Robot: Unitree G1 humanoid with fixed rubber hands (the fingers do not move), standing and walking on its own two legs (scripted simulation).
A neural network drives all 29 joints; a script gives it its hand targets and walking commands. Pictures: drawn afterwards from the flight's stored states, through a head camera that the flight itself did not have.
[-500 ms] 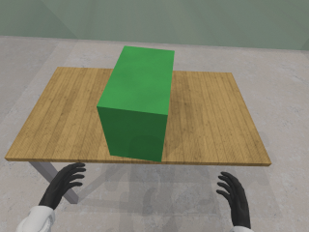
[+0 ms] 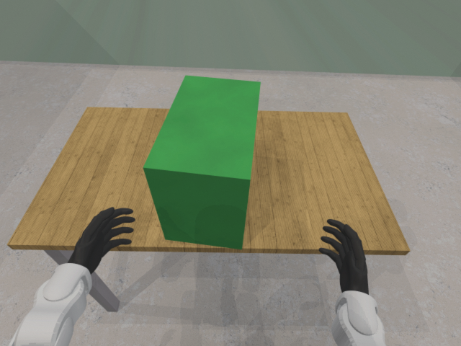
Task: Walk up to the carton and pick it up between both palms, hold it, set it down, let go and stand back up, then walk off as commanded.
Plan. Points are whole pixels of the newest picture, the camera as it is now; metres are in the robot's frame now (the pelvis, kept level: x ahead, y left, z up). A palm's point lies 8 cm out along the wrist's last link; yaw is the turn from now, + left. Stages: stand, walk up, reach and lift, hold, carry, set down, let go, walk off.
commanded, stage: reach and lift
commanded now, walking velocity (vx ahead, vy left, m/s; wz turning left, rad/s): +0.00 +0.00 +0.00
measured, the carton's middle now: (213, 160) +0.53 +0.07 -0.01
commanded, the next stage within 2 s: none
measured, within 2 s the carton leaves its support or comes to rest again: neither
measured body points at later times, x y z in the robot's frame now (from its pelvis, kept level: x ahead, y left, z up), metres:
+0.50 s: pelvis -0.01 +0.00 +0.00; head +0.01 +0.01 +0.45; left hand +0.37 +0.24 +0.11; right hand +0.35 -0.15 +0.10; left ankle -0.01 +0.12 -0.74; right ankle +0.00 -0.16 -0.74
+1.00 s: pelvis +0.00 +0.00 +0.00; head +0.02 +0.01 +0.45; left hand +0.43 +0.23 +0.16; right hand +0.42 -0.14 +0.14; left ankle -0.01 +0.12 -0.74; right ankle +0.00 -0.16 -0.74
